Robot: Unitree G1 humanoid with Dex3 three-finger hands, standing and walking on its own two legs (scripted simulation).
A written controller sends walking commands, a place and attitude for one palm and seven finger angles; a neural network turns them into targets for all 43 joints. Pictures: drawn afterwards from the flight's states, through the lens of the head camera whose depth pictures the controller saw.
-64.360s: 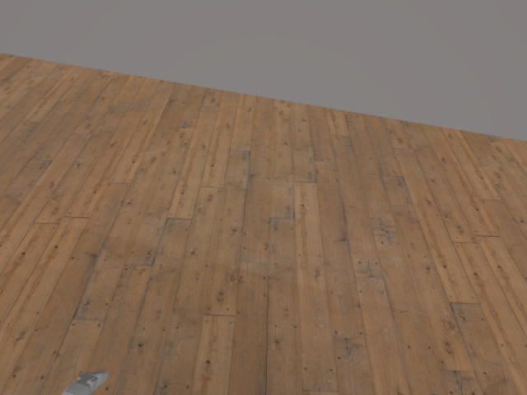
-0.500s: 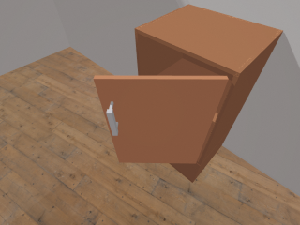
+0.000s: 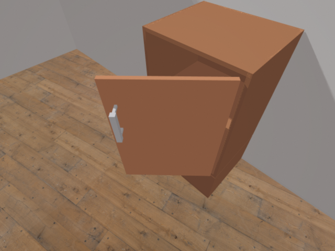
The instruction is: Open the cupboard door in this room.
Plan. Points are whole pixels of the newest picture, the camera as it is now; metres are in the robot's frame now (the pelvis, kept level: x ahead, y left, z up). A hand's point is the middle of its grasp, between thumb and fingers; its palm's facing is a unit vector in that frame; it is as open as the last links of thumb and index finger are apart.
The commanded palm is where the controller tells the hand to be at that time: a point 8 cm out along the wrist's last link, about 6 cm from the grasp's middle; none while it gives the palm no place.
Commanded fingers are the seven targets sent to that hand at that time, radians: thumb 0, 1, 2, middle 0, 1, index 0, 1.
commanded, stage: come to a stop and stand still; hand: left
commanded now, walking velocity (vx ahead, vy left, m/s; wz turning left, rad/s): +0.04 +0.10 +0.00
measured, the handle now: (117, 124) +0.52 +0.21 -0.05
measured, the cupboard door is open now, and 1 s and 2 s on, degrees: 42 42 42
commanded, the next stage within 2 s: look again from close up in 1.88 s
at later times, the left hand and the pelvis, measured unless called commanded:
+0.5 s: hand out of the picture +0.02 +0.25 -0.17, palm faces +0.04 -0.98 -0.21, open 7.4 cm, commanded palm none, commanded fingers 0.00 0.90 0.90 -0.20 -0.30 -0.20 -0.30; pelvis +0.00 +0.08 +0.00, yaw +0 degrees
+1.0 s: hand out of the picture +0.02 +0.28 -0.18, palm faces +0.04 -0.98 -0.18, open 7.3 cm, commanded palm none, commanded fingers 0.00 0.90 0.90 -0.20 -0.30 -0.20 -0.30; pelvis +0.02 +0.11 +0.00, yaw +0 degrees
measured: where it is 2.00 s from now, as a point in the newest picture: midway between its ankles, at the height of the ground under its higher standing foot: outside the picture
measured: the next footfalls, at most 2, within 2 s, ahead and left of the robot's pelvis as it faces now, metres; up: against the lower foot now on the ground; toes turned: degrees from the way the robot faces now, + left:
left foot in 0.34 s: +0.01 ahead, +0.14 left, +0.00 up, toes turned +2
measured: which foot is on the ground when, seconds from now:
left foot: up 0.00-0.32, down 0.34-1.00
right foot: down 0.00-1.00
